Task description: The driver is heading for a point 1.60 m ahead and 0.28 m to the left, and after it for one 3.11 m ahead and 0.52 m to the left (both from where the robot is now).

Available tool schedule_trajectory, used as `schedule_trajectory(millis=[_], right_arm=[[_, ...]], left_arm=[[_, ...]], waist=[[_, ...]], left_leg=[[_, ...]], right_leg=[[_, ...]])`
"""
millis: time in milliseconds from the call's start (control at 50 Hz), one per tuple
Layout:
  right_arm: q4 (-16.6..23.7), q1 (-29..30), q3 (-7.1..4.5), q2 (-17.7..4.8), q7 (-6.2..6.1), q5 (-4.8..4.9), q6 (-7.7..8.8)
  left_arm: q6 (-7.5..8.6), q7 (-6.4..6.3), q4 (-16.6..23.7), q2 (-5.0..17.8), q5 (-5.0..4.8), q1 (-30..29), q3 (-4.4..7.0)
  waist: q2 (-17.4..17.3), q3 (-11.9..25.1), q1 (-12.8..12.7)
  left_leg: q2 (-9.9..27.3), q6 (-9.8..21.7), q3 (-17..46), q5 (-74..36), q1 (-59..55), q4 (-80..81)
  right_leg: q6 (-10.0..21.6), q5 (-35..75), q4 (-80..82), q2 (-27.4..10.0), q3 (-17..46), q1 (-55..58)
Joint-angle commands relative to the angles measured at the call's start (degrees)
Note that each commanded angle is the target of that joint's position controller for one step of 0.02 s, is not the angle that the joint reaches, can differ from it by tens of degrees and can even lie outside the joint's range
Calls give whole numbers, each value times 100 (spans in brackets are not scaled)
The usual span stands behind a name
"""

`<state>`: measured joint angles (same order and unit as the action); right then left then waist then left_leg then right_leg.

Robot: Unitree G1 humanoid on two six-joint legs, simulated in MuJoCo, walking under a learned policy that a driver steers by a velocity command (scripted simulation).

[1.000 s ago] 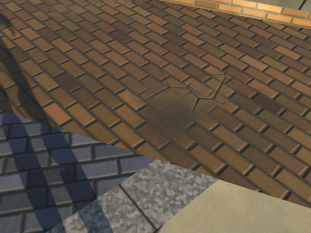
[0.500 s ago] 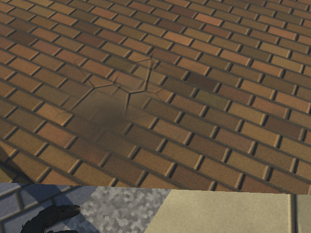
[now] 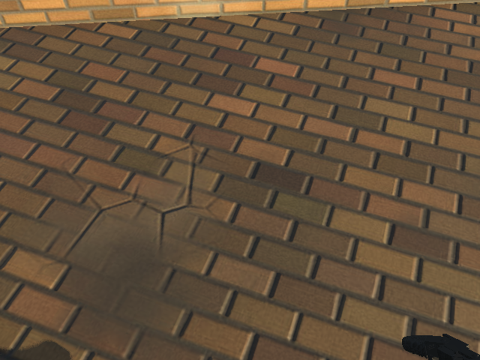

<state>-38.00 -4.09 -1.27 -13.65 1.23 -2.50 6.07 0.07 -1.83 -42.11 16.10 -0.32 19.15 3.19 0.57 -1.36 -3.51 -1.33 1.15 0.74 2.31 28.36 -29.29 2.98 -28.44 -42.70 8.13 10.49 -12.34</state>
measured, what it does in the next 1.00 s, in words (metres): walks ahead: right foot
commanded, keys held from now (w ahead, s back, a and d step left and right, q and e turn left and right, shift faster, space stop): no key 1.00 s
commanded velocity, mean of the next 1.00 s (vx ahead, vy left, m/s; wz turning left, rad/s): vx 0.04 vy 0.00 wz -0.05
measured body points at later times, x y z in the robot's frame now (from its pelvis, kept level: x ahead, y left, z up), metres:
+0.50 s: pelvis +0.08 -0.02 +0.01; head +0.08 -0.02 +0.46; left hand +0.18 +0.23 -0.11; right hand +0.20 -0.26 -0.11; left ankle +0.13 +0.11 -0.72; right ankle +0.05 -0.14 -0.72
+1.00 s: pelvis +0.10 -0.03 +0.02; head +0.10 -0.04 +0.47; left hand +0.15 +0.22 -0.12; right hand +0.17 -0.29 -0.13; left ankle +0.13 +0.11 -0.72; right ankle +0.05 -0.14 -0.72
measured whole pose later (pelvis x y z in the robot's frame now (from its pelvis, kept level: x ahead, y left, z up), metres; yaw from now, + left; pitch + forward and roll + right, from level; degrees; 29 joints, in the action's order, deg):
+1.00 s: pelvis +0.10 -0.03 +0.02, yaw +0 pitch -1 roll +0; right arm -58.3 -10.0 -1.8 -13.2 -3.0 -0.1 -1.8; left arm -0.4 -2.0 -53.3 12.0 0.4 16.0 1.1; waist -0.6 -1.7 0.8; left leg 2.0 -2.6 2.8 11.0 13.8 -26.0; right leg 1.6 -17.5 -25.2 2.1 0.9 -6.5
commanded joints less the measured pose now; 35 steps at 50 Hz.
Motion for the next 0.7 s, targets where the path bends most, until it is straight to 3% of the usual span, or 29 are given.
schedule_trajectory(millis=[20, 40, 60, 100, 120, 160, 220, 260, 280, 320, 420, 540, 700], right_arm=[[81, -1282, -196, -604, -4, 211, -142], [116, -1001, -163, -562, -9, 249, -228], [167, -631, -103, -504, -8, 186, -282], [207, -34, -88, -531, -2, 107, -365], [191, 91, -119, -568, -1, 78, -406], [96, -6, -140, -562, -14, 108, -457], [-44, -103, -115, -524, -32, 252, -519], [-147, -209, -63, -426, -8, 209, -520], [-101, -307, -70, -389, 3, 183, -514], [-176, -275, -61, -355, -28, 158, -491], [-445, -494, -73, -355, -128, 177, -496], [-714, -492, -112, -437, -218, 223, -576], [-1172, -549, -156, -513, -346, 243, -698]], left_arm=[[-8, 51, 132, 712, -40, 1070, 80], [-124, 33, 208, 785, -109, 538, 125], [-232, 8, 300, 763, -87, 137, 123], [-378, -36, 331, 494, -36, 26, 88], [-379, -48, 250, 305, -24, 137, 32], [-323, -39, 158, 108, 37, 180, -41], [-294, 24, 29, 142, 115, 298, -22], [-307, 37, 266, 357, 277, -13, -22], [-293, 21, 218, 626, 212, -193, 46], [-173, 23, 229, 294, 221, -414, -45], [26, 7, 176, 284, 127, -278, -68], [-1, -21, 86, 259, 96, -204, -80], [0, -5, -195, 199, 76, -195, -71]], waist=[[-1282, 2277, 464], [-774, 1574, 503], [-506, 1020, 442], [-637, 433, 158], [-816, 389, 116], [-990, 614, 184], [-816, 769, 83], [-422, 452, 196], [252, 176, 477], [493, 19, 472], [163, 163, 426], [-30, 280, 392], [-40, 263, 419]], left_leg=[[2418, 1837, 3070, -2250, -3784, 303], [2168, 1570, 2876, -951, -3137, 600], [1953, 1390, 2551, -176, -2412, 884], [1447, 1018, 1830, 718, -1258, 1297], [1166, 923, 1407, 640, -883, 1395], [1034, 978, 1100, 440, -957, 1315], [974, 836, 1009, 1509, -832, 1182], [717, 324, 869, 2547, -465, 1002], [340, 111, 417, 2301, -789, 869], [282, 3, 255, 1518, -1487, 422], [324, 87, 237, 348, -1614, 217], [355, -2, 260, -260, -1790, 165], [383, -82, 278, -406, -1971, 205]], right_leg=[[-510, -1283, -2689, -396, 150, -1791], [-636, -878, -2998, -532, -3, -2048], [-687, -583, -2853, -655, -155, -2078], [-666, -259, -1670, -936, -419, -1532], [-678, -169, -1062, -885, -673, -1018], [-628, 170, -136, -872, -824, -421], [-410, 1663, 1253, -789, -981, 444], [-129, 1676, 1630, -1258, -428, 456], [65, 584, 1716, -1243, -333, -405], [-24, 15, 2077, -1177, -307, -1058], [-156, 1462, 1814, -1097, -411, -597], [-114, 2361, 1784, -1030, -485, -267], [-78, 2883, 1952, -995, -557, -61]])
Keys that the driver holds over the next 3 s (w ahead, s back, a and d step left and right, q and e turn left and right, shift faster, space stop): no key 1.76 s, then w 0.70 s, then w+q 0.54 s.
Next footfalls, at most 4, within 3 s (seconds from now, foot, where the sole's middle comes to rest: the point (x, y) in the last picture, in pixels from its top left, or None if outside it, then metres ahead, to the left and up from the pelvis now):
0.26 right None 0.09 -0.14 -0.76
2.64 right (334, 315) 0.67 -0.23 -0.92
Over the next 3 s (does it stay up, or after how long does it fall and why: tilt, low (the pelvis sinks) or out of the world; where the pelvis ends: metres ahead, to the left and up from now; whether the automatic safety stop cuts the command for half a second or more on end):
stays up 0.70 -0.10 -0.15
